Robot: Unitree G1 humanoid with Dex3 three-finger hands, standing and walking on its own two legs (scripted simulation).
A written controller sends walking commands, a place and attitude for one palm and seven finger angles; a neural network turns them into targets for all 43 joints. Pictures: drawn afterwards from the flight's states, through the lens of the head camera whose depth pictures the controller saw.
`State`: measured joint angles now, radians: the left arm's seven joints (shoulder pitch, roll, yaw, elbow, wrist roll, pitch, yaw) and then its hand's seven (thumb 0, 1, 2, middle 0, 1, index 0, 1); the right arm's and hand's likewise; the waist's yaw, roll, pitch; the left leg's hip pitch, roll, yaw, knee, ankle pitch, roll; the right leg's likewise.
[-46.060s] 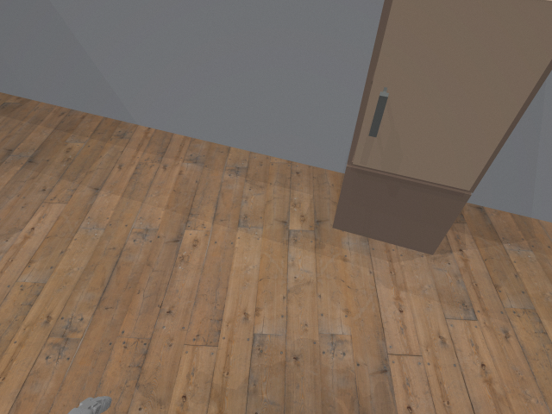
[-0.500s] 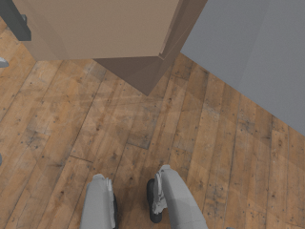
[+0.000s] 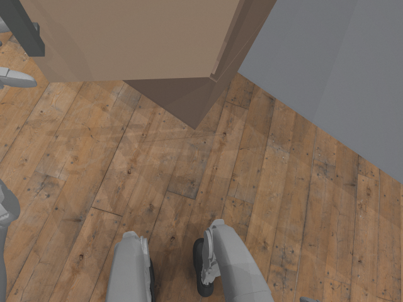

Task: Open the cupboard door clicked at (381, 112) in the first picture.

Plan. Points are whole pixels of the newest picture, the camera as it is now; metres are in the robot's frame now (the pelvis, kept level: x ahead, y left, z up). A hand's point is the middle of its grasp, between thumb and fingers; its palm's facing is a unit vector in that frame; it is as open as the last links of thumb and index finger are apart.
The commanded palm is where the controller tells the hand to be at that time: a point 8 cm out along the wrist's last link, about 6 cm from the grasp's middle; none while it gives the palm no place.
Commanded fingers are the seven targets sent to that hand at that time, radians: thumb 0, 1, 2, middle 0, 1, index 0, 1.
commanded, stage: slide the fingers in behind the handle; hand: left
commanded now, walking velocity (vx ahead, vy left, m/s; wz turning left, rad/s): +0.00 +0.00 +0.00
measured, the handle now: (16, 7) +0.60 +0.26 +0.06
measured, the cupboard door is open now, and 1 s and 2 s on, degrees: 43 43 44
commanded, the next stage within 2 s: close the thumb around the handle in 1.04 s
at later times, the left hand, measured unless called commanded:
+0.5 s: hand (29, 40) +0.55 +0.24 +0.05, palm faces +0.07 -1.00 -0.02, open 14.0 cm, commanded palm +0.53 +0.26 +0.05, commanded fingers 0.00 -0.50 0.30 -0.30 -1.20 -0.30 -1.20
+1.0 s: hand (32, 43) +0.54 +0.24 +0.05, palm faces +0.09 -1.00 -0.02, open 14.0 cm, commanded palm +0.52 +0.26 +0.05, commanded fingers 0.00 -0.50 0.30 -0.30 -1.20 -0.30 -1.20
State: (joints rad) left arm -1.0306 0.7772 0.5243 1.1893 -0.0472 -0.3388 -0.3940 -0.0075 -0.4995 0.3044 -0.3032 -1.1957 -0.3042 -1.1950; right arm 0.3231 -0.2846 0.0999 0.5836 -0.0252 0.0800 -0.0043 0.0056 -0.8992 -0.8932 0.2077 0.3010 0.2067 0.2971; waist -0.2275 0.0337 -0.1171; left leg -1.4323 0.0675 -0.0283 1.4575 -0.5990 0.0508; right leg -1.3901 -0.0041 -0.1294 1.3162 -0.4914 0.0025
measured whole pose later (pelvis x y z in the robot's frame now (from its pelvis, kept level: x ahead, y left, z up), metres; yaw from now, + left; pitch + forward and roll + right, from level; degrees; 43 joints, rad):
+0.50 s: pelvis +0.01 +0.00 +0.01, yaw +0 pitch +32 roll -7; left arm -0.99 0.63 0.48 1.14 -0.05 -0.40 -0.29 -0.01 -0.50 0.30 -0.30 -1.20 -0.30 -1.19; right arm 0.34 -0.26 0.07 0.61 -0.04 0.09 0.02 0.01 -0.90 -0.89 0.21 0.30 0.21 0.30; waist -0.22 0.04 -0.13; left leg -1.39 0.06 -0.01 1.42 -0.60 0.05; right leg -1.36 -0.01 -0.11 1.30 -0.50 0.01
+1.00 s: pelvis +0.01 -0.01 +0.01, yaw +1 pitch +31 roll -6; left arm -0.97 0.63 0.49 1.16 -0.06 -0.43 -0.29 -0.01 -0.50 0.30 -0.29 -1.19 -0.29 -1.20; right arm 0.32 -0.28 0.07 0.60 -0.03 0.09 0.01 0.01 -0.90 -0.89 0.21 0.30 0.21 0.30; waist -0.21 0.04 -0.13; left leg -1.37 0.06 -0.01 1.42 -0.60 0.04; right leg -1.35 0.00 -0.11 1.30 -0.50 -0.01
